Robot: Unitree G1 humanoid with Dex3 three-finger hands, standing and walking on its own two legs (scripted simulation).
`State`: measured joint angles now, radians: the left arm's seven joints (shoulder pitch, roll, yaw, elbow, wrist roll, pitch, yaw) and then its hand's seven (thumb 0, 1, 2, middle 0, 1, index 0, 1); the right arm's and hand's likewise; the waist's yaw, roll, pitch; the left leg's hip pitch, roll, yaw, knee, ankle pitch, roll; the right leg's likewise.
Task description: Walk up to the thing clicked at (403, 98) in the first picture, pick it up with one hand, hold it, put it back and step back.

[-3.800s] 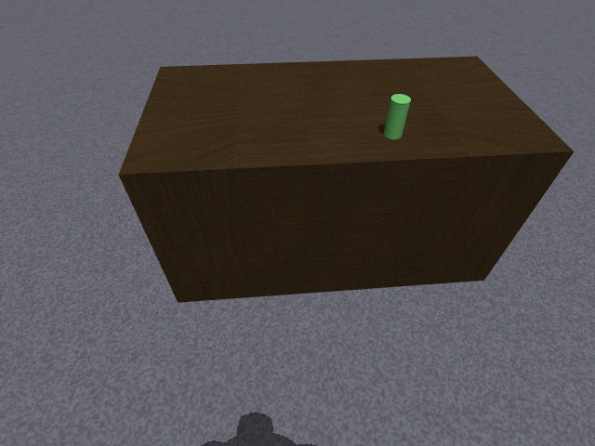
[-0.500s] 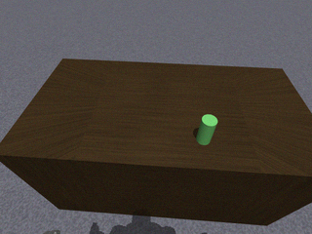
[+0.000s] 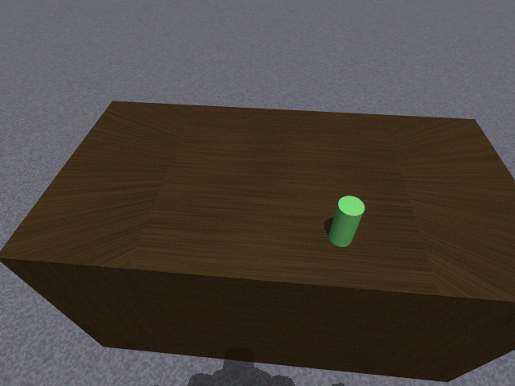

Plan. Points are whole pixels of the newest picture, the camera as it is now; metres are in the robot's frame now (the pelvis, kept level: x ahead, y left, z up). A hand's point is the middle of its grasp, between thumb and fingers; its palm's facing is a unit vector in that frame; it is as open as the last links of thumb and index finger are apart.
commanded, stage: walk up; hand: right
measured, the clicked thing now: (345, 222) +0.47 -0.17 -0.07
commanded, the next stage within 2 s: stand in 0.26 s
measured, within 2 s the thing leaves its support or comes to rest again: neither
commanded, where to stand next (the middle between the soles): +0.04 +0.01 m, yaw -1 degrees
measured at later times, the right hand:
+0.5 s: hand out of the picture +0.09 -0.26 -0.15, palm faces +0.00 +0.94 -0.33, open 7.4 cm
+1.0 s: hand out of the picture +0.10 -0.26 -0.15, palm faces -0.01 +0.94 -0.33, open 7.4 cm
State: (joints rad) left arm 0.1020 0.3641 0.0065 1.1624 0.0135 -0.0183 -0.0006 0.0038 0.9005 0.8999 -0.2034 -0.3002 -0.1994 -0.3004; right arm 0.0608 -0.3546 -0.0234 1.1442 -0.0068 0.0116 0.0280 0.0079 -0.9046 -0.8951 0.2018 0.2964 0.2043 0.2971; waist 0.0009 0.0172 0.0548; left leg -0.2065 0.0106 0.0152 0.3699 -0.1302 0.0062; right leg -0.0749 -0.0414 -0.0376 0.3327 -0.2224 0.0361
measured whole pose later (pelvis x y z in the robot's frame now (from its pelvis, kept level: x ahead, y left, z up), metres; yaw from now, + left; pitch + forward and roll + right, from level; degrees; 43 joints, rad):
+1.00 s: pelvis +0.02 -0.01 +0.00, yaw -1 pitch -2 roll +0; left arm 0.12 0.35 0.01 1.12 0.01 -0.01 -0.01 0.00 0.90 0.90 -0.20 -0.30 -0.20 -0.30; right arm 0.08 -0.35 0.00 1.14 -0.01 -0.01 0.01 0.01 -0.90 -0.90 0.20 0.30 0.20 0.30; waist -0.01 0.00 0.05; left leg -0.17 0.02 0.02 0.34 -0.14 -0.01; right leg -0.04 -0.03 -0.03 0.30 -0.23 0.02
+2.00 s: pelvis +0.02 -0.01 +0.00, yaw -1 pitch -2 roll +0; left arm 0.14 0.36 0.00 1.11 0.01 -0.01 0.00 0.00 0.90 0.90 -0.20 -0.30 -0.20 -0.30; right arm 0.10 -0.35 0.00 1.13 -0.01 -0.01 0.01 0.01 -0.90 -0.89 0.20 0.30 0.20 0.30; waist -0.01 0.00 0.05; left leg -0.16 0.02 0.02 0.34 -0.14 -0.01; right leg -0.03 -0.03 -0.03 0.30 -0.23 0.02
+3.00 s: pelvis +0.01 -0.01 +0.00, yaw -2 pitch +1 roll +0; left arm 0.15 0.26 0.11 0.78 -0.04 -0.08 0.08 0.00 -0.09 0.19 -0.05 -0.07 -0.05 -0.07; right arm 0.22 -0.30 -0.12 0.60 0.04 -0.04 -0.06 0.01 0.12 -0.17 0.06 0.06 0.06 0.06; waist -0.02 -0.02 0.00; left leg -0.27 0.03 0.05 0.41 -0.17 -0.01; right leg -0.17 -0.03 0.00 0.42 -0.28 0.02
